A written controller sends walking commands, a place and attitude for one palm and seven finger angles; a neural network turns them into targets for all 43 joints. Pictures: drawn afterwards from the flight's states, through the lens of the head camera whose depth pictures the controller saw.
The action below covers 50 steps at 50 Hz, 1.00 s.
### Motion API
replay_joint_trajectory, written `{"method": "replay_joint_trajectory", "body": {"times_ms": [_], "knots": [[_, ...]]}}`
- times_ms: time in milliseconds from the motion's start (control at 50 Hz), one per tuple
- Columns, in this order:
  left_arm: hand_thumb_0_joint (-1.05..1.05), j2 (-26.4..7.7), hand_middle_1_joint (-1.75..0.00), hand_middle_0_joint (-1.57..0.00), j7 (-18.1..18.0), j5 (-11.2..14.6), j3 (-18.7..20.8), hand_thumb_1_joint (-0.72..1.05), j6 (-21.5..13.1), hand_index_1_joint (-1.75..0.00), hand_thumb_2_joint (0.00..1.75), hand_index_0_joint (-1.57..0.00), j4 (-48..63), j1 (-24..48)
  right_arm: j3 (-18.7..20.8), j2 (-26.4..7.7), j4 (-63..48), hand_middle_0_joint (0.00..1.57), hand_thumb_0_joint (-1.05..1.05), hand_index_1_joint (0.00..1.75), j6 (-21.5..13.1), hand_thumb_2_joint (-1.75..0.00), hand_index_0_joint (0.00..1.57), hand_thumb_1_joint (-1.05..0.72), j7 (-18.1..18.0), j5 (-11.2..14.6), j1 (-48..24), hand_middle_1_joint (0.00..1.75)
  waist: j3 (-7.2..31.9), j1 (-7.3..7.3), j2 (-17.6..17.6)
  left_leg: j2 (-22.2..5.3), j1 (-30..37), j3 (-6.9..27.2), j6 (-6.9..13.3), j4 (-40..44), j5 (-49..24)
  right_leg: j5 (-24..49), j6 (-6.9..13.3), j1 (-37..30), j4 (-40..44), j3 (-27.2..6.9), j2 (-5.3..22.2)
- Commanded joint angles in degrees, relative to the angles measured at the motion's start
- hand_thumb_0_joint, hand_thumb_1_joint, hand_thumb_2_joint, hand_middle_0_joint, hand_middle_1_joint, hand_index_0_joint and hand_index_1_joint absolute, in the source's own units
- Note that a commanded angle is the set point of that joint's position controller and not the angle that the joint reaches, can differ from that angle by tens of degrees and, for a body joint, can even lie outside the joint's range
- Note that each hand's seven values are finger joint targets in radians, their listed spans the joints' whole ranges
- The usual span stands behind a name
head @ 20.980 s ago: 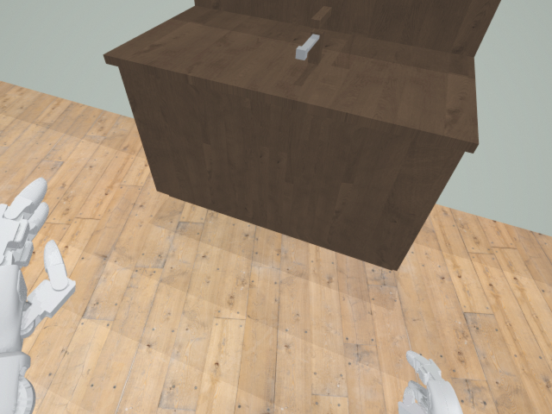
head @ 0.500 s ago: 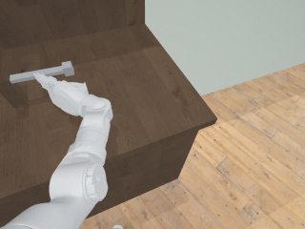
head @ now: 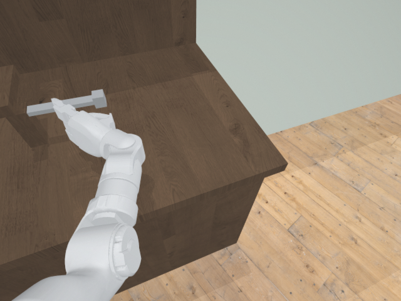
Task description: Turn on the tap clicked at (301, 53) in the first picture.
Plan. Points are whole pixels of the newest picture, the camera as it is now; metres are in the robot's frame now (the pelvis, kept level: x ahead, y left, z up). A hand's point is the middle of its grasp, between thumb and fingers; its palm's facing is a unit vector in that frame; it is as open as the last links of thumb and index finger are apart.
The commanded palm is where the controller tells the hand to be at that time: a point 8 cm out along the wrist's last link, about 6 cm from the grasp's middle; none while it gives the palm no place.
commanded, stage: lift the hand up off the lever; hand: left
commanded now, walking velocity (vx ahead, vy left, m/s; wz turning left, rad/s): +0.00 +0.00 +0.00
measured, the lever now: (99, 98) +0.53 +0.22 +0.11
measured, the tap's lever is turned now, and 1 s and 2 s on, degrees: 86 86 86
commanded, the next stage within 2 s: draw the hand back beside the body in 1.84 s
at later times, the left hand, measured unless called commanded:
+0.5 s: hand (106, 116) +0.45 +0.18 +0.13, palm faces +0.81 -0.57 -0.10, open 7.8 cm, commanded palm +0.39 +0.19 +0.15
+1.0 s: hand (105, 112) +0.43 +0.17 +0.16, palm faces +0.80 -0.59 -0.10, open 7.8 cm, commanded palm +0.38 +0.18 +0.17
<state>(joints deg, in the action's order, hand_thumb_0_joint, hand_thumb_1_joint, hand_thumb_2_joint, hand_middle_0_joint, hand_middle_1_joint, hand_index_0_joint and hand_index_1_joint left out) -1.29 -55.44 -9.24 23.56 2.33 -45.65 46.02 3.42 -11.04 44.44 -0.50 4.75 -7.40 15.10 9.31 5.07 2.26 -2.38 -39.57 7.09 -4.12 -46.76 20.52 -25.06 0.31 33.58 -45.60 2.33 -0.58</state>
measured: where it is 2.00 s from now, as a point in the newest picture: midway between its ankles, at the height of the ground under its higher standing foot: outside the picture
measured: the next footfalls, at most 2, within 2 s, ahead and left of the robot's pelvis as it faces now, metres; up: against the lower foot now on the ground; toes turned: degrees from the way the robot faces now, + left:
none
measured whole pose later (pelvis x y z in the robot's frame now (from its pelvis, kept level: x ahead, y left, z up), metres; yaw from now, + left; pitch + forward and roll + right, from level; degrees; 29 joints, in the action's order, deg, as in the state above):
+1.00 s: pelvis -0.01 +0.00 +0.01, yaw +1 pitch +8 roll -1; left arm 2.5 -53.9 -6.4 17.6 12.3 -37.4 44.1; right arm 2.2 -10.3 44.9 -0.4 3.1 -5.6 9.6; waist 7.7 1.5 2.2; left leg -1.9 -30.9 7.1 -4.0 -40.4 17.5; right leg -22.5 0.2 25.0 -39.7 2.7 0.2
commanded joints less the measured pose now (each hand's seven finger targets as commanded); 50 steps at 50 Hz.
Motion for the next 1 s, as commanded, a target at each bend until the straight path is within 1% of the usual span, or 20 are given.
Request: {"method": "replay_joint_trajectory", "body": {"times_ms": [0,40,80,100,140,200,220,280,300,360,400,580,600,640,740,800,840,880,900,980], "knots": [[0.0,-8.3,-0.15,-0.15,0.4,-1.6,-3.3,0.9,-1.6,-0.15,0.9,-0.15,13.6,24.0,2.1,-7.5,-5.8,0.2,0.0,0.3,-1.4,-0.9,0.2,-0.9,-0.8,0.6,0.0,0.3,20.4,-0.41,-0.9,2.6,15.9,-6.5,3.8,3.5,-19.4,23.7,1.1,-8.8,7.6,3.1,-0.9],[0.0,-4.7,-0.15,-0.15,0.8,-1.0,-6.4,0.9,-0.6,-0.15,0.9,-0.15,13.9,24.2,1.7,-7.2,-6.1,0.2,0.0,0.3,-1.4,-0.9,0.2,-0.9,-0.5,0.8,-0.5,0.3,18.3,0.07,-1.7,2.6,16.0,-6.5,3.8,4.0,-19.4,23.5,1.0,-8.4,8.2,3.4,-0.9],[0.0,-4.3,-0.15,-0.15,0.9,-0.6,-7.0,0.9,0.1,-0.15,0.9,-0.15,13.5,25.3,1.6,-7.3,-5.9,0.2,0.0,0.3,-1.4,-0.9,0.2,-0.9,-0.7,0.9,-1.3,0.3,16.2,0.53,-3.2,2.7,15.3,-6.4,3.9,4.5,-17.5,22.0,0.8,-8.0,9.0,3.4,-0.9],[0.0,-6.1,-0.15,-0.15,0.8,-0.8,-5.4,0.9,0.3,-0.15,0.9,-0.15,13.0,25.7,1.7,-7.5,-5.3,0.2,0.0,0.3,-1.4,-0.9,0.2,-0.9,-1.0,1.0,-1.5,0.3,15.3,0.16,-2.2,2.6,15.6,-6.1,3.8,5.0,-17.0,20.9,1.0,-7.5,9.3,3.3,-0.9],[0.0,-4.0,-0.15,-0.15,0.6,-1.0,-7.7,0.9,0.0,-0.15,0.9,-0.15,14.9,28.9,1.4,-7.0,-5.3,0.2,0.0,0.3,-1.7,-0.9,0.2,-0.9,-0.8,0.9,-2.1,0.3,15.8,0.61,-1.3,2.6,16.6,-6.1,3.8,5.1,-16.9,20.2,1.1,-6.7,9.3,3.3,-0.8],[0.0,-7.6,-0.15,-0.15,0.0,-1.8,-4.7,0.9,-0.4,-0.15,0.9,-0.15,16.4,27.4,1.9,-7.1,-5.2,0.2,0.0,0.3,-1.7,-0.9,0.2,-0.9,-1.0,0.6,-1.9,0.3,19.2,-0.94,-1.1,2.6,17.6,-5.9,3.4,4.8,-19.4,22.3,1.3,-8.7,8.5,3.3,-0.9],[0.0,-5.8,-0.15,-0.15,0.1,-1.8,-6.3,0.9,-0.4,-0.15,0.9,-0.15,17.6,27.9,1.6,-6.8,-5.7,0.2,0.0,0.3,-1.7,-0.9,0.2,-0.9,-0.8,0.6,-2.1,0.3,20.1,-0.75,0.3,2.6,18.4,-6.0,3.3,4.7,-20.6,23.1,1.3,-8.7,8.1,3.4,-0.8],[0.0,-4.1,-0.15,-0.15,0.3,-1.5,-7.3,0.9,1.0,-0.15,0.9,-0.15,18.0,25.0,1.7,-6.7,-6.3,0.2,0.0,0.3,-1.4,-0.9,0.2,-0.9,-0.6,0.6,-2.1,0.3,20.6,-1.1,-1.2,2.5,18.9,-6.5,3.3,4.2,-23.2,26.4,1.3,-10.3,8.0,3.6,-0.7],[0.0,-6.4,-0.15,-0.15,0.4,-1.2,-4.9,0.9,1.5,-0.15,0.9,-0.15,16.8,22.2,1.9,-7.0,-6.1,0.2,0.0,0.3,-1.1,-0.9,0.2,-0.9,-0.9,0.7,-2.1,0.3,20.4,-1.95,-1.7,2.6,18.6,-6.3,3.2,4.7,-23.5,26.6,1.4,-11.2,8.1,3.6,-0.8],[0.0,-4.7,-0.15,-0.15,1.0,0.0,-6.4,0.9,2.7,-0.15,0.9,-0.15,18.8,21.9,1.6,-6.8,-7.0,0.2,0.0,0.3,-0.8,-0.9,0.2,-0.9,-1.1,1.2,-3.1,0.3,19.2,-1.57,-4.1,2.6,18.3,-6.8,3.5,5.1,-23.1,28.0,1.0,-12.7,9.1,3.5,-0.4],[0.0,-6.3,-0.15,-0.15,1.1,-0.3,-5.4,0.9,3.2,-0.15,0.9,-0.15,18.9,22.4,1.6,-7.1,-6.5,0.2,0.0,0.3,-0.7,-0.9,0.2,-0.9,-1.3,1.3,-3.7,0.3,17.4,-1.89,-3.6,2.5,18.4,-6.5,3.5,5.8,-22.1,26.7,1.1,-12.3,9.7,3.5,-0.5],[0.0,-2.8,-0.15,-0.15,1.9,-0.1,-9.6,0.9,4.3,-0.15,0.9,-0.15,23.5,23.3,1.2,-6.4,-6.7,0.2,0.0,0.3,-1.7,-0.9,0.2,-0.9,-1.5,1.6,-5.6,0.3,17.3,-1.86,-2.6,2.6,20.4,-7.0,3.4,6.5,-22.5,26.8,1.1,-13.2,10.7,3.5,-0.3],[0.0,-4.5,-0.15,-0.15,2.0,0.0,-8.1,0.9,4.6,-0.15,0.9,-0.15,22.8,21.9,1.4,-6.7,-6.3,0.2,0.0,0.3,-1.5,-0.9,0.2,-0.9,-1.7,1.7,-5.6,0.3,16.9,-2.44,-2.1,2.6,20.5,-6.4,3.2,7.0,-22.2,25.7,1.3,-13.2,10.8,3.6,-0.5],[0.0,-2.3,-0.15,-0.15,2.3,0.5,-10.0,0.9,4.9,-0.15,0.9,-0.15,24.3,21.5,1.2,-6.3,-6.9,0.2,0.0,0.3,-1.7,-0.9,0.2,-0.9,-1.6,1.9,-6.2,0.3,17.0,-2.4,-2.1,2.6,21.3,-6.8,3.3,7.0,-22.8,26.8,1.3,-13.8,11.1,3.6,-0.3],[0.0,-1.1,-0.15,-0.15,2.4,1.2,-11.1,0.9,6.2,-0.15,0.9,-0.15,24.1,21.5,0.9,-6.2,-6.8,0.2,0.0,0.3,-1.9,-0.9,0.2,-0.9,-1.7,2.2,-7.7,0.3,15.4,-2.68,-3.2,2.7,21.3,-6.5,3.2,8.1,-21.1,24.3,1.3,-13.5,12.1,3.7,-0.3],[0.0,-3.3,-0.15,-0.15,1.9,0.9,-9.4,0.9,6.8,-0.15,0.9,-0.15,22.4,23.4,0.8,-6.4,-6.0,0.2,0.0,0.3,-1.8,-0.9,0.2,-0.9,-2.1,2.2,-8.6,0.3,13.9,-2.88,-2.7,2.9,20.6,-6.2,3.2,9.1,-18.5,21.1,1.4,-12.5,12.8,3.5,-0.4],[0.0,-1.8,-0.15,-0.15,1.5,0.6,-10.8,0.9,6.6,-0.15,0.9,-0.15,22.8,26.4,0.5,-5.9,-6.0,0.2,0.0,0.3,-2.1,-0.9,0.2,-0.9,-2.0,2.1,-9.0,0.3,14.1,-2.4,-2.0,2.9,20.9,-6.3,3.2,9.0,-18.1,20.5,1.4,-11.7,12.6,3.5,-0.3],[0.0,-2.8,-0.15,-0.15,1.0,0.4,-9.8,0.9,6.5,-0.15,0.9,-0.15,22.1,27.1,0.5,-5.9,-6.0,0.2,0.0,0.3,-2.2,-0.9,0.2,-0.9,-2.1,1.9,-8.8,0.3,15.2,-2.53,-2.8,2.9,20.8,-6.6,3.2,8.7,-18.0,20.7,1.3,-12.1,12.5,3.3,-0.2],[0.0,-5.6,-0.15,-0.15,1.0,0.2,-7.4,0.9,6.3,-0.15,0.9,-0.15,21.3,25.7,0.8,-6.2,-5.7,0.2,0.0,0.3,-1.9,-0.9,0.2,-0.9,-2.3,1.8,-8.5,0.3,15.9,-3.32,-3.4,3.0,20.6,-6.2,3.1,9.2,-18.2,20.5,1.4,-12.8,12.4,3.5,-0.5],[0.0,-3.2,-0.15,-0.15,1.0,0.2,-9.0,0.9,7.0,-0.15,0.9,-0.15,19.3,26.2,0.5,-5.9,-6.2,0.2,0.0,0.3,-1.9,-0.9,0.2,-0.9,-2.2,1.8,-8.5,0.3,15.5,-2.63,-3.9,3.0,19.9,-6.7,3.3,8.8,-17.8,20.8,1.2,-12.5,12.5,3.2,-0.3]]}}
